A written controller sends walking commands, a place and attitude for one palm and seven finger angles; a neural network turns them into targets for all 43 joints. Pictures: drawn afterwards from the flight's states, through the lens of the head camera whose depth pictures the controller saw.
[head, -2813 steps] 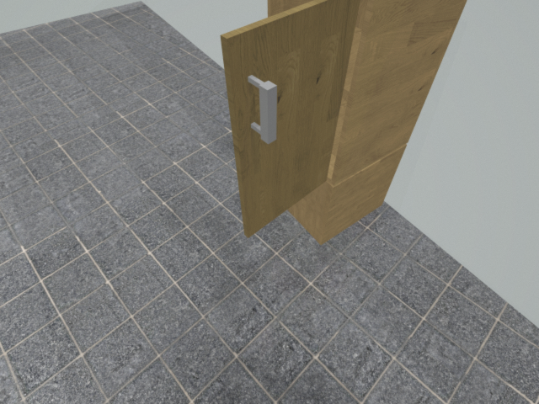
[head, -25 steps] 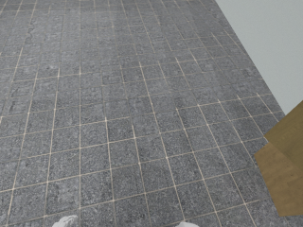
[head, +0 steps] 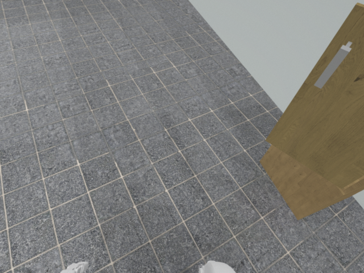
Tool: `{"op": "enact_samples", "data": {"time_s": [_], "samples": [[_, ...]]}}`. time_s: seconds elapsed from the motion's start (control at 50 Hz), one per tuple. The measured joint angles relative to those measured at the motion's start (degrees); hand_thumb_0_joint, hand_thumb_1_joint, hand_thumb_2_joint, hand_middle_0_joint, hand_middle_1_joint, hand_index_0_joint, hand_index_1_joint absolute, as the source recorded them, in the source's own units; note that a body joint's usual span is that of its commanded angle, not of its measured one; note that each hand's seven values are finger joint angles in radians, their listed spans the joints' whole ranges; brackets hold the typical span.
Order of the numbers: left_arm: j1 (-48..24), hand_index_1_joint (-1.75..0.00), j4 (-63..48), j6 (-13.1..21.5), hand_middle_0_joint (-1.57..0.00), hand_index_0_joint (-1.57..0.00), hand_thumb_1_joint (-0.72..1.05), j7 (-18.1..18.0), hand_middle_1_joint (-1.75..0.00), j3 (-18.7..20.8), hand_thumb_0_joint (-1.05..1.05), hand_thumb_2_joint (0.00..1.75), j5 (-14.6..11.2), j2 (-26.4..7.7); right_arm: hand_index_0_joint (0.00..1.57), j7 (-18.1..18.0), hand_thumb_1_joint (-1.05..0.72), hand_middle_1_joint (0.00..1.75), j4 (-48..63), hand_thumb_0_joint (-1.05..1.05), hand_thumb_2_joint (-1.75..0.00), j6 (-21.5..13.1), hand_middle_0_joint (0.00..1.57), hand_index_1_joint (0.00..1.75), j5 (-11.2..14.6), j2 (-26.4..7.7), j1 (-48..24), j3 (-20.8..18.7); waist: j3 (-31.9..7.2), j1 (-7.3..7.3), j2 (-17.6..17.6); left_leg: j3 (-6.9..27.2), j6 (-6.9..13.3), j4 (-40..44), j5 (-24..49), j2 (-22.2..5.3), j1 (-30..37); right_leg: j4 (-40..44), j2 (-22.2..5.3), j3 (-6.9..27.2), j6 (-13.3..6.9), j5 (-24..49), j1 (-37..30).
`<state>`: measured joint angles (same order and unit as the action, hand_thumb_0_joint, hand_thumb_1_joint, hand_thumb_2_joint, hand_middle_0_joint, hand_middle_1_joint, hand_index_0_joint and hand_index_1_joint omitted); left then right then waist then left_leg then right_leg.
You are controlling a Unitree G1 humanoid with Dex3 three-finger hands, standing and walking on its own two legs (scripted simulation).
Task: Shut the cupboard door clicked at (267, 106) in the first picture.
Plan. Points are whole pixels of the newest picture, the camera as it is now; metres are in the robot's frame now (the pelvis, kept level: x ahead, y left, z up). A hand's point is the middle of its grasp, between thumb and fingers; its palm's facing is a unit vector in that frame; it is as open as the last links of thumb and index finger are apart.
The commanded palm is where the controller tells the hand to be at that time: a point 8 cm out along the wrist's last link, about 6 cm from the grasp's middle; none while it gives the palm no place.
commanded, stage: turn to face it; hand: left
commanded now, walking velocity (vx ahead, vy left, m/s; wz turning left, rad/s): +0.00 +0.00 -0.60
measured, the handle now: (333, 65) +0.66 -0.39 +0.11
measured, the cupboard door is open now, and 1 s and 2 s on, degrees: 29 29 29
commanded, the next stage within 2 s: take the last steps up to it in 0.98 s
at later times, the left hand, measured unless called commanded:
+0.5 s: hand (119, 259) +0.16 +0.16 -0.16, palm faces -0.27 -0.94 -0.23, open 7.4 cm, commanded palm none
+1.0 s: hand (154, 229) +0.24 +0.08 -0.15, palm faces -0.51 -0.82 -0.27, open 7.4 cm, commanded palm none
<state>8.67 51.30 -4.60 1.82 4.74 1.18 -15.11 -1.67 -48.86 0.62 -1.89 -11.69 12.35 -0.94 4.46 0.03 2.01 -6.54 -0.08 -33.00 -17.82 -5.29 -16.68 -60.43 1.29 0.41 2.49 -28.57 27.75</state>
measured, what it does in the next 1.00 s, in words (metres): steps on the spot, turning right: right foot, then left foot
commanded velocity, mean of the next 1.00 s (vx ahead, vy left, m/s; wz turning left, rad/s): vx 0.00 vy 0.00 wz -0.47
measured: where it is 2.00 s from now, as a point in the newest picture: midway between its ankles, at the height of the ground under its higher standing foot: outside the picture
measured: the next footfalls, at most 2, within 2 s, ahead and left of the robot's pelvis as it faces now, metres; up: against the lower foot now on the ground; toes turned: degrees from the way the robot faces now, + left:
right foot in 0.20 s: +0.03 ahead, -0.15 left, +0.00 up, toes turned -12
left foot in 0.54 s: +0.12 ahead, +0.09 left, +0.00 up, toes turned -15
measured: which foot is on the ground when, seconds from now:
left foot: down 0.00-0.20, up 0.22-0.52, down 0.54-0.88, up 0.90-1.00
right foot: up 0.00-0.18, down 0.20-0.54, up 0.56-0.86, down 0.88-1.00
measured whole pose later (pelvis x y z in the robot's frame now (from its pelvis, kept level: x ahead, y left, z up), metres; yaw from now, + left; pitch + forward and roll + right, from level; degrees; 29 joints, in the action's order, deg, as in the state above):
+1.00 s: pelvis +0.04 -0.03 +0.00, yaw -32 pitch +1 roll -1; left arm 8.2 52.4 -1.4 0.1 2.5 1.4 -11.3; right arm -1.6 -55.1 4.1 -0.8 -15.4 13.9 -3.4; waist 3.6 -1.5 -3.6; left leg -3.1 -3.2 -59.1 -28.9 -4.9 -24.5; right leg -32.4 0.2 -1.8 -0.9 -17.9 15.5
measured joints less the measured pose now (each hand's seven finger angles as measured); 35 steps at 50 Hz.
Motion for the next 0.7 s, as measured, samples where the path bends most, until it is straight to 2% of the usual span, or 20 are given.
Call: {"op": "enact_samples", "data": {"time_s": [0.04, 0.14, 0.18, 0.2, 0.22, 0.26, 0.32, 0.36, 0.44, 0.48, 0.52, 0.54, 0.56, 0.6, 0.64, 0.7], "samples": [[-0.47, -0.29, -0.38, -0.17, -0.2, -0.2, 0.91, 0.33, -0.3, 0.05, 0.01, 0.9, -0.07, 0.18, 0.2, -0.03, -0.91, 0.3, -0.41, 0.0, -0.9, 0.17, 0.2, 0.3, -0.11, 0.07, 0.51, -0.03, 0.43, 0.02, -0.86, -1.07, -0.32, 1.47, 0.47, -1.24, 1.45, 1.11, -0.9, -1.89, 0.35, 0.31, -0.58], [-1.52, -0.29, -1.19, 0.09, -0.2, -0.2, 0.91, 0.78, -0.3, -0.25, 0.01, 0.9, -0.08, 0.89, 0.2, 0.36, -0.91, 0.3, -1.47, 0.0, -0.9, 0.64, 0.2, 0.3, -0.05, -0.8, 1.41, -0.8, 0.91, -0.67, -3.12, -4.19, -1.7, 0.7, -0.83, -4.03, 2.82, 13.8, -1.86, -4.34, -0.33, 3.12, -5.56], [-1.64, -0.29, -1.62, 0.67, -0.2, -0.2, 0.91, 0.84, -0.3, -0.53, 0.01, 0.9, -0.04, 1.04, 0.2, 0.61, -0.91, 0.3, -1.8, 0.0, -0.9, 0.99, 0.2, 0.3, 0.19, -1.54, 1.95, -1.29, 0.77, -0.89, -3.95, -5.31, -2.58, -2.05, -2.61, -5.15, 2.38, 22.05, -1.77, -5.1, -1.09, 8.52, -9.22], [-1.34, -0.29, -2.1, 1.26, -0.2, -0.2, 0.91, 0.84, -0.3, -0.75, 0.01, 0.9, 0.07, 0.67, 0.2, 0.77, -0.91, 0.3, -1.78, 0.0, -0.9, 1.23, 0.2, 0.3, 0.46, -1.77, 2.54, -1.54, 0.18, -0.97, -3.49, -5.87, -2.94, -4.68, -3.92, -5.16, 1.34, 26.56, -2.19, -4.64, -2.08, 10.86, -11.29], [-1.56, -0.29, -1.89, 2.0, -0.2, -0.2, 0.91, 0.46, -0.3, -0.78, 0.01, 0.9, 0.15, 1.01, 0.2, 0.83, -0.91, 0.3, -2.13, 0.0, -0.9, 1.75, 0.2, 0.3, 0.7, -2.44, 2.28, -1.89, 0.18, -0.9, -4.26, -4.37, -3.26, -9.19, -7.65, -5.27, -0.55, 26.17, -1.64, -4.33, -2.84, 9.36, -10.83], [-1.73, -0.29, -1.64, 2.75, -0.2, -0.2, 0.91, -0.36, -0.3, -1.25, 0.01, 0.9, 0.01, 2.05, 0.2, 0.44, -0.91, 0.3, -2.86, 0.0, -0.9, 3.24, 0.2, 0.3, 0.94, -3.73, 0.83, -2.4, 0.93, -1.06, -5.87, 0.96, -3.53, -20.11, -12.63, -3.28, -5.11, 24.44, -0.66, -3.73, -3.67, 8.59, -9.9], [-0.69, -0.29, -1.36, 2.78, -0.2, -0.2, 0.91, -1.36, -0.3, -1.54, 0.01, 0.9, -0.02, 2.69, 0.2, 0.21, -0.91, 0.3, -2.99, 0.0, -0.9, 3.62, 0.2, 0.3, 1.08, -4.13, -1.14, -2.5, 1.23, -0.82, -5.35, 3.69, -4.18, -29.24, -10.66, -0.49, -10.0, 26.98, -0.26, -1.45, -3.72, 10.77, -10.58], [0.05, -0.29, -0.88, 2.49, -0.2, -0.2, 0.91, -1.54, -0.3, -1.7, 0.01, 0.9, 0.1, 2.68, 0.2, 0.41, -0.91, 0.3, -2.3, 0.01, -0.9, 3.3, 0.2, 0.3, 1.11, -3.85, -1.89, -2.37, 0.94, -0.84, -4.44, 3.92, -4.56, -28.84, -8.36, 0.33, -11.4, 28.97, -0.2, -0.08, -3.71, 11.95, -11.16], [1.11, -0.29, -0.12, 2.1, -0.2, -0.2, 0.91, -1.37, -0.3, -1.72, 0.01, 0.9, 0.33, 2.38, 0.2, 0.67, -0.91, 0.3, -0.89, 0.0, -0.9, 2.65, 0.2, 0.3, 1.29, -2.91, -2.86, -2.04, 0.18, -0.27, -2.6, 4.21, -4.67, -20.11, -6.44, 1.59, -10.23, 30.53, 0.05, 2.57, -3.26, 12.73, -11.43], [1.46, -0.29, 0.19, 1.97, -0.2, -0.2, 0.91, -1.28, -0.3, -1.55, 0.01, 0.9, 0.37, 2.13, 0.2, 0.63, -0.91, 0.3, -0.37, 0.0, -0.9, 2.23, 0.2, 0.3, 1.47, -2.41, -3.29, -1.82, -0.1, 0.15, -1.79, 4.45, -4.47, -13.86, -5.54, 2.35, -8.2, 30.12, 0.35, 3.96, -2.8, 12.52, -11.14], [1.86, -0.29, 0.49, 1.65, -0.2, -0.2, 0.91, -1.28, -0.3, -1.32, 0.01, 0.9, 0.13, 1.8, 0.2, 0.51, -0.91, 0.3, 0.06, 0.0, -0.9, 1.48, 0.2, 0.3, 1.58, -2.03, -3.29, -1.45, -0.6, 0.4, -1.15, 4.35, -4.11, -4.96, -1.1, 2.88, -4.72, 28.55, 0.84, 5.28, -2.08, 11.63, -10.42], [2.21, -0.29, 0.43, 1.38, -0.2, -0.2, 0.91, -1.26, -0.3, -1.19, 0.01, 0.9, -0.1, 1.66, 0.2, 0.46, -0.91, 0.3, 0.36, 0.0, -0.9, 0.91, 0.2, 0.3, 1.44, -2.05, -3.0, -1.21, -1.18, 0.43, -1.29, 4.32, -2.33, -0.97, 1.4, 2.56, -3.18, 27.03, 1.5, 5.76, -1.7, 10.82, -9.57], [2.03, -0.29, 0.62, 1.09, -0.2, -0.2, 0.91, -1.21, -0.3, -0.99, 0.01, 0.9, -0.29, 1.23, 0.2, 0.38, -0.91, 0.3, 0.36, 0.0, -0.9, 0.51, 0.2, 0.3, 1.2, -1.62, -3.01, -1.04, -1.16, 0.43, -0.6, 3.64, -0.57, -1.33, 1.44, 2.59, -3.21, 23.44, 1.48, 5.87, -1.59, 7.24, -8.19], [1.63, -0.29, 0.95, 0.6, -0.2, -0.2, 0.91, -1.0, -0.3, -0.58, 0.01, 0.9, -0.11, 0.42, 0.2, 0.26, -0.91, 0.3, 0.4, 0.0, -0.9, 0.09, 0.2, 0.3, 0.59, -0.8, -2.73, -0.33, -0.77, 0.61, 0.26, 2.11, 0.64, -2.18, 0.06, 1.93, -2.57, 11.71, 1.56, 4.41, -1.07, 0.59, -4.49], [1.16, -0.29, 1.12, 0.39, -0.2, -0.2, 0.91, -0.57, -0.3, -0.12, 0.01, 0.9, 0.01, -0.05, 0.2, 0.09, -0.91, 0.3, 0.46, 0.0, -0.9, -0.06, 0.2, 0.3, 0.22, -0.22, -1.91, 0.11, -0.42, 0.56, 0.28, 1.1, 0.58, -0.77, -0.03, 1.04, -0.98, 1.97, 1.02, 2.12, -0.35, -0.52, -1.7], [0.47, -0.29, 0.77, 0.19, -0.2, -0.2, 0.91, -0.05, -0.3, 0.15, 0.01, 0.9, -0.07, -0.16, 0.2, -0.12, -0.91, 0.3, -0.08, 0.0, -0.9, 0.01, 0.2, 0.3, 0.02, 0.1, -0.74, 0.27, 0.04, 0.58, -0.46, -0.4, 0.22, 2.02, 1.01, -0.33, 1.41, -1.23, -0.55, -0.69, 0.44, 0.34, -0.76]]}}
